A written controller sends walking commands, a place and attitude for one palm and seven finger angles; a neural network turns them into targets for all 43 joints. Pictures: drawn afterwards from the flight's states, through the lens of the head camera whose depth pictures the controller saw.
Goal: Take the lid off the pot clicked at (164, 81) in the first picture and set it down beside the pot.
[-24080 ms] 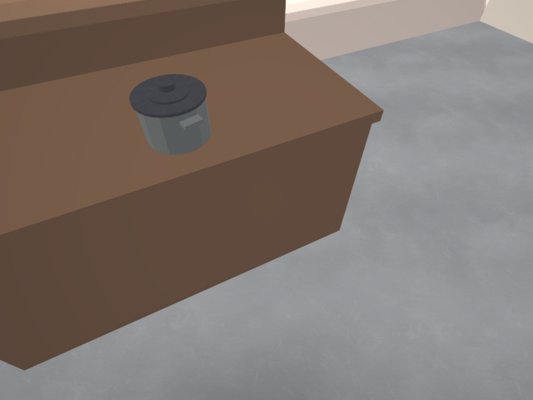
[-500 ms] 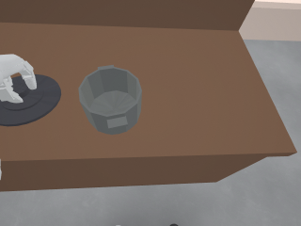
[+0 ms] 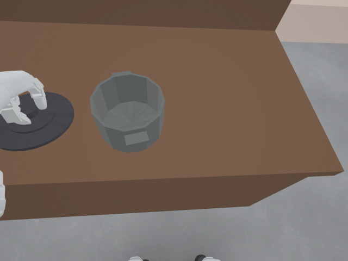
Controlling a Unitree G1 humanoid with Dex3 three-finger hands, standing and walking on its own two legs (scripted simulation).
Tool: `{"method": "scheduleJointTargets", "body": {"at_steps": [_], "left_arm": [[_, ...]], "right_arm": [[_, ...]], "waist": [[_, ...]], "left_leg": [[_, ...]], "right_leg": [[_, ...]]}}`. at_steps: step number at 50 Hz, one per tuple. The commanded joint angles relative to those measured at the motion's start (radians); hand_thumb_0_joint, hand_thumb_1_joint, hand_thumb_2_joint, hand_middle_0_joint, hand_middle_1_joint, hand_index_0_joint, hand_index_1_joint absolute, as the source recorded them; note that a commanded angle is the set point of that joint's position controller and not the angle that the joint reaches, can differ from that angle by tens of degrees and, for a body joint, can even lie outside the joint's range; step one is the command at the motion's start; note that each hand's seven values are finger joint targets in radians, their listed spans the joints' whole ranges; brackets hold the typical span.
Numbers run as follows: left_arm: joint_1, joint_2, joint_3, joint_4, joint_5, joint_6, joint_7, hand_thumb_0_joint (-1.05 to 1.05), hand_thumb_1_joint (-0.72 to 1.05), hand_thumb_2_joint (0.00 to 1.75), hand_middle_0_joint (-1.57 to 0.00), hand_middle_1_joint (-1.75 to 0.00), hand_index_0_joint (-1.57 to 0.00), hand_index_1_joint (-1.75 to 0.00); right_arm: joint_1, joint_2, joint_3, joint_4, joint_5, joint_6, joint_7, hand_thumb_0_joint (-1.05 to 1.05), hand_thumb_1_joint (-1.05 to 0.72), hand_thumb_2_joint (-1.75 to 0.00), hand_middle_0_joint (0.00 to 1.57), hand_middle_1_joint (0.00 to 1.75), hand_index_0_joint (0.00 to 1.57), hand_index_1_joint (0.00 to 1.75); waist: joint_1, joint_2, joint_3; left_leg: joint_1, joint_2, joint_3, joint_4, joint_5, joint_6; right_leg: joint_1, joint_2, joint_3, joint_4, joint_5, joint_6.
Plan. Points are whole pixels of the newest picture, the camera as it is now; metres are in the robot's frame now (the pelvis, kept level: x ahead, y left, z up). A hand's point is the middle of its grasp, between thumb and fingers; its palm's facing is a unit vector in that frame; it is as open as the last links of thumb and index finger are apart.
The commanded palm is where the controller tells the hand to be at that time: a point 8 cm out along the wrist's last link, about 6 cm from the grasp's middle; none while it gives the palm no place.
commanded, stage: lower the lid onto the table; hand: left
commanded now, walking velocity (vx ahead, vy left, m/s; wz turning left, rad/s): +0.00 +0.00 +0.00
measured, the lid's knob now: (27, 110) +0.46 +0.33 +0.02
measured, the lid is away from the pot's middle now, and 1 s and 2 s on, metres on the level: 0.24 0.24 0.25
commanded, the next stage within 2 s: open the fingers wide in 0.90 s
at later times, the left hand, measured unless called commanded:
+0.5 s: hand (25, 114) +0.45 +0.33 +0.02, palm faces -0.53 -0.07 -0.84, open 7.1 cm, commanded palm +0.52 +0.33 +0.08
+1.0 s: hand (32, 114) +0.47 +0.33 +0.00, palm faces -0.51 -0.08 -0.85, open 7.1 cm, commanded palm +0.48 +0.32 +0.05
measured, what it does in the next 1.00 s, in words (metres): stands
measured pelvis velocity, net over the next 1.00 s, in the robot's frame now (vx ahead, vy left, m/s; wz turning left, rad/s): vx -0.01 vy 0.01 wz -0.01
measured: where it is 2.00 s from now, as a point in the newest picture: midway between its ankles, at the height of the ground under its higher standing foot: outside the picture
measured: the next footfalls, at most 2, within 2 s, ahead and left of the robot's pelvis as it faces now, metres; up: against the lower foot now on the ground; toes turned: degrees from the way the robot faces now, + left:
none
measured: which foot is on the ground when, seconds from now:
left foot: down 0.00-1.00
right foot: down 0.00-1.00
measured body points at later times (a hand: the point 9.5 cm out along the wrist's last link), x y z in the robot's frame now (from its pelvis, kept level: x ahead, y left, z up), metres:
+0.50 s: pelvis +0.00 +0.01 -0.01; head +0.12 +0.04 +0.42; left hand +0.48 +0.33 +0.07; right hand -0.02 -0.29 -0.11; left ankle -0.01 +0.07 -0.73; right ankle -0.01 -0.19 -0.72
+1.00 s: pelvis -0.01 +0.01 -0.03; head +0.13 +0.05 +0.40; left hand +0.49 +0.34 +0.05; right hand -0.03 -0.27 -0.13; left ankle -0.01 +0.07 -0.73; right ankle -0.01 -0.19 -0.72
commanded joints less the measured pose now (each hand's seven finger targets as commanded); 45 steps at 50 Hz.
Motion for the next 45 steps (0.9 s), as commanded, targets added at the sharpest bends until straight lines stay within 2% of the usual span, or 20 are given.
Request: {"method": "scheduleJointTargets", "body": {"at_steps": [1, 3, 7, 10, 13, 16, 17, 18, 20, 23, 26, 27, 29, 30, 34, 37, 39, 43, 44, 45], "left_arm": [[-0.504, 0.354, 0.082, -0.221, -0.045, -0.007, 0.048, 0.0, 0.71, 0.78, -1.01, -1.03, -0.99, -1.01], [-0.506, 0.35, 0.072, -0.215, -0.036, -0.006, 0.05, 0.0, 0.71, 0.78, -1.01, -1.03, -0.99, -1.01], [-0.525, 0.425, 0.126, -0.276, -0.029, -0.026, 0.063, 0.0, 0.71, 0.78, -1.01, -1.03, -0.99, -1.01], [-0.5, 0.397, 0.116, -0.228, -0.034, -0.022, 0.072, 0.0, 0.71, 0.78, -1.01, -1.03, -0.99, -1.01], [-0.477, 0.409, 0.121, -0.19, -0.027, -0.021, 0.075, 0.0, 0.71, 0.78, -1.01, -1.03, -0.99, -1.01], [-0.497, 0.402, 0.117, -0.227, -0.016, -0.026, 0.081, 0.0, 0.71, 0.78, -1.01, -1.03, -0.99, -1.01], [-0.498, 0.401, 0.114, -0.22, -0.011, -0.023, 0.082, 0.0, 0.71, 0.78, -1.01, -1.03, -0.99, -1.01], [-0.481, 0.375, 0.097, -0.178, -0.014, -0.02, 0.081, 0.0, 0.71, 0.78, -1.01, -1.03, -0.99, -1.01], [-0.478, 0.396, 0.107, -0.155, -0.021, -0.018, 0.079, 0.0, 0.71, 0.78, -1.01, -1.03, -0.99, -1.01], [-0.523, 0.377, 0.089, -0.216, -0.01, -0.027, 0.078, 0.0, 0.71, 0.78, -1.01, -1.03, -0.99, -1.01], [-0.514, 0.445, 0.148, -0.219, -0.007, -0.042, 0.089, 0.0, 0.71, 0.78, -1.01, -1.03, -0.99, -1.01], [-0.524, 0.438, 0.142, -0.221, -0.006, -0.036, 0.094, 0.0, 0.71, 0.78, -1.01, -1.03, -0.99, -1.01], [-0.504, 0.368, 0.094, -0.164, -0.011, -0.023, 0.099, 0.0, 0.71, 0.78, -1.01, -1.03, -0.99, -1.01], [-0.507, 0.384, 0.103, -0.166, -0.004, -0.022, 0.103, 0.0, 0.71, 0.78, -1.01, -1.03, -0.99, -1.01], [-0.522, 0.363, 0.084, -0.154, 0.008, -0.015, 0.108, 0.0, 0.71, 0.78, -1.01, -1.03, -0.99, -1.01], [-0.557, 0.399, 0.106, -0.207, 0.015, -0.022, 0.113, 0.0, 0.71, 0.78, -1.01, -1.03, -0.99, -1.01], [-0.524, 0.35, 0.082, -0.135, 0.013, -0.008, 0.117, 0.0, 0.71, 0.78, -1.01, -1.03, -0.99, -1.01], [-0.546, 0.327, 0.065, -0.137, 0.024, 0.007, 0.117, 0.0, 0.71, 0.78, -1.01, -1.03, -0.99, -1.01], [-0.53, 0.302, 0.049, -0.09, 0.024, 0.013, 0.115, 0.0, 0.71, 0.78, -1.01, -1.03, -0.99, -1.01], [-0.536, 0.319, 0.054, -0.09, 0.025, 0.015, 0.115, 0.0, 0.71, 0.78, -1.01, -1.03, -0.99, -1.01]], "right_arm": [[0.141, -0.222, -0.067, -0.035, -0.002, -0.015, -0.023, 0.0, -0.9, -0.9, 0.2, 0.3, 0.2, 0.3], [0.152, -0.219, -0.067, -0.029, -0.001, -0.014, -0.023, 0.0, -0.9, -0.9, 0.2, 0.3, 0.2, 0.3], [0.165, -0.228, -0.069, -0.031, -0.011, -0.012, -0.028, 0.0, -0.9, -0.9, 0.2, 0.3, 0.2, 0.3], [0.164, -0.224, -0.067, -0.028, -0.008, -0.011, -0.028, 0.0, -0.9, -0.9, 0.2, 0.3, 0.2, 0.3], [0.166, -0.227, -0.063, -0.027, -0.008, -0.007, -0.026, 0.0, -0.9, -0.9, 0.2, 0.3, 0.2, 0.3], [0.172, -0.228, -0.065, -0.027, -0.014, -0.004, -0.022, 0.0, -0.9, -0.9, 0.2, 0.3, 0.2, 0.3], [0.178, -0.228, -0.068, -0.025, -0.018, 0.002, -0.021, 0.0, -0.9, -0.9, 0.2, 0.3, 0.2, 0.3], [0.175, -0.223, -0.064, -0.027, -0.013, 0.001, -0.021, 0.0, -0.9, -0.9, 0.2, 0.3, 0.2, 0.3], [0.174, -0.229, -0.06, -0.032, -0.01, 0.005, -0.021, 0.0, -0.9, -0.9, 0.2, 0.3, 0.2, 0.3], [0.187, -0.228, -0.065, -0.023, -0.016, 0.006, -0.02, 0.0, -0.9, -0.9, 0.2, 0.3, 0.2, 0.3], [0.186, -0.231, -0.061, -0.032, -0.021, 0.008, -0.024, 0.0, -0.9, -0.9, 0.2, 0.3, 0.2, 0.3], [0.19, -0.229, -0.064, -0.03, -0.025, 0.014, -0.023, 0.0, -0.9, -0.9, 0.2, 0.3, 0.2, 0.3], [0.184, -0.224, -0.061, -0.028, -0.019, 0.015, -0.02, 0.0, -0.9, -0.9, 0.2, 0.3, 0.2, 0.3], [0.189, -0.23, -0.06, -0.031, -0.022, 0.019, -0.018, 0.0, -0.9, -0.9, 0.2, 0.3, 0.2, 0.3], [0.194, -0.224, -0.058, -0.031, -0.02, 0.021, -0.014, 0.0, -0.9, -0.9, 0.2, 0.3, 0.2, 0.3], [0.204, -0.226, -0.06, -0.029, -0.027, 0.024, -0.016, 0.0, -0.9, -0.9, 0.2, 0.3, 0.2, 0.3], [0.198, -0.22, -0.058, -0.032, -0.024, 0.027, -0.013, 0.0, -0.9, -0.9, 0.2, 0.3, 0.2, 0.3], [0.205, -0.22, -0.061, -0.033, -0.03, 0.037, -0.006, 0.0, -0.9, -0.9, 0.2, 0.3, 0.2, 0.3], [0.203, -0.217, -0.055, -0.037, -0.025, 0.035, -0.004, 0.0, -0.9, -0.9, 0.2, 0.3, 0.2, 0.3], [0.201, -0.223, -0.054, -0.038, -0.024, 0.039, -0.004, 0.0, -0.9, -0.9, 0.2, 0.3, 0.2, 0.3]], "waist": [[0.002, 0.173, -0.434], [-0.002, 0.193, -0.441], [0.005, 0.227, -0.522], [-0.002, 0.213, -0.491], [-0.005, 0.182, -0.468], [-0.001, 0.245, -0.493], [-0.009, 0.238, -0.508], [-0.012, 0.22, -0.471], [-0.018, 0.164, -0.456], [-0.017, 0.256, -0.508], [-0.014, 0.226, -0.557], [-0.015, 0.242, -0.56], [-0.028, 0.212, -0.487], [-0.027, 0.215, -0.483], [-0.034, 0.228, -0.494], [-0.031, 0.274, -0.571], [-0.042, 0.228, -0.52], [-0.048, 0.234, -0.525], [-0.052, 0.201, -0.492], [-0.055, 0.179, -0.488]], "left_leg": [[0.457, 0.005, -0.066, -0.019, 0.513, -0.001], [0.472, 0.007, -0.072, -0.009, 0.513, -0.005], [0.491, 0.004, -0.077, 0.011, 0.568, -0.008], [0.479, 0.009, -0.078, 0.019, 0.566, -0.009], [0.431, 0.004, -0.074, 0.028, 0.538, -0.004], [0.474, 0.009, -0.083, 0.044, 0.628, -0.017], [0.48, 0.007, -0.088, 0.047, 0.613, -0.018], [0.451, 0.009, -0.083, 0.049, 0.576, -0.016], [0.391, 0.004, -0.076, 0.048, 0.478, -0.003], [0.465, 0.013, -0.09, 0.069, 0.603, -0.019], [0.461, 0.013, -0.096, 0.087, 0.642, -0.017], [0.456, 0.011, -0.097, 0.086, 0.626, -0.02], [0.413, 0.015, -0.09, 0.085, 0.556, -0.016], [0.399, 0.012, -0.094, 0.08, 0.53, -0.018], [0.4, 0.016, -0.096, 0.103, 0.539, -0.019], [0.439, 0.016, -0.108, 0.122, 0.616, -0.029], [0.4, 0.018, -0.104, 0.13, 0.591, -0.026], [0.385, 0.017, -0.11, 0.139, 0.581, -0.029], [0.346, 0.016, -0.108, 0.143, 0.54, -0.023], [0.321, 0.015, -0.107, 0.142, 0.499, -0.019]], "right_leg": [[-0.032, 0.088, -0.076, -0.01, 0.243, -0.071], [-0.052, 0.092, -0.081, -0.002, 0.22, -0.07], [-0.028, 0.09, -0.073, 0.014, 0.258, -0.072], [-0.058, 0.092, -0.082, 0.022, 0.242, -0.07], [-0.061, 0.092, -0.08, 0.03, 0.243, -0.069], [-0.094, 0.094, -0.084, 0.043, 0.256, -0.075], [-0.104, 0.097, -0.084, 0.043, 0.238, -0.072], [-0.121, 0.099, -0.087, 0.046, 0.218, -0.072], [-0.105, 0.098, -0.082, 0.047, 0.197, -0.069], [-0.147, 0.1, -0.085, 0.066, 0.221, -0.075], [-0.132, 0.1, -0.081, 0.078, 0.245, -0.072], [-0.13, 0.1, -0.082, 0.081, 0.234, -0.07], [-0.174, 0.104, -0.089, 0.081, 0.193, -0.07], [-0.182, 0.105, -0.091, 0.082, 0.172, -0.073], [-0.215, 0.109, -0.091, 0.1, 0.164, -0.074], [-0.208, 0.108, -0.086, 0.117, 0.195, -0.075], [-0.241, 0.113, -0.093, 0.121, 0.173, -0.072], [-0.268, 0.117, -0.096, 0.131, 0.158, -0.074], [-0.282, 0.121, -0.098, 0.136, 0.138, -0.073], [-0.279, 0.12, -0.095, 0.137, 0.128, -0.073]]}}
